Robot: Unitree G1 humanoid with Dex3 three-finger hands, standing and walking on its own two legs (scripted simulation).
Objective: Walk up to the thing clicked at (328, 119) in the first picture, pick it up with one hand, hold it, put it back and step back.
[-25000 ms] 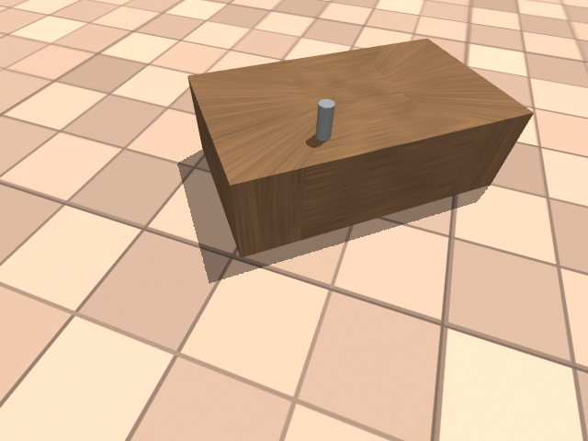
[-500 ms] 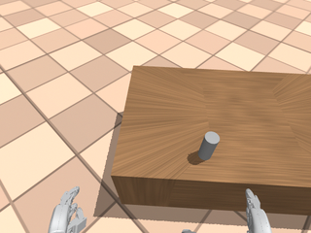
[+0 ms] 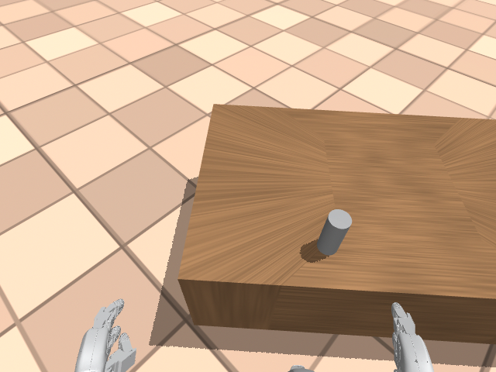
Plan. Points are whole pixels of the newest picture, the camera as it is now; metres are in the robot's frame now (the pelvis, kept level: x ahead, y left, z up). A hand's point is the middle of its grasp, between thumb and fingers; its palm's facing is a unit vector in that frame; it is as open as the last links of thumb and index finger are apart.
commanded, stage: home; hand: right
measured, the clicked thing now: (333, 233) +0.50 -0.22 -0.23
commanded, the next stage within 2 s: stand in 0.04 s
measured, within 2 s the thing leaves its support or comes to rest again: neither
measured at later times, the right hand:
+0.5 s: hand out of the picture +0.10 -0.26 -0.11, palm faces -0.03 +0.93 -0.38, open 11.5 cm
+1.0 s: hand out of the picture +0.05 -0.26 -0.11, palm faces -0.03 +0.94 -0.35, open 7.4 cm
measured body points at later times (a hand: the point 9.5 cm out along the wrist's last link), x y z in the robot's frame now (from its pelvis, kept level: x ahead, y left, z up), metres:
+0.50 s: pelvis +0.01 -0.01 +0.02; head +0.03 -0.01 +0.47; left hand +0.10 +0.29 -0.10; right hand +0.10 -0.30 -0.09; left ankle -0.02 +0.13 -0.69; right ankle +0.04 -0.14 -0.69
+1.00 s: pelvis -0.01 -0.02 +0.05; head -0.01 -0.01 +0.50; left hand +0.06 +0.28 -0.09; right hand +0.05 -0.31 -0.08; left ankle -0.02 +0.13 -0.69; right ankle +0.04 -0.14 -0.69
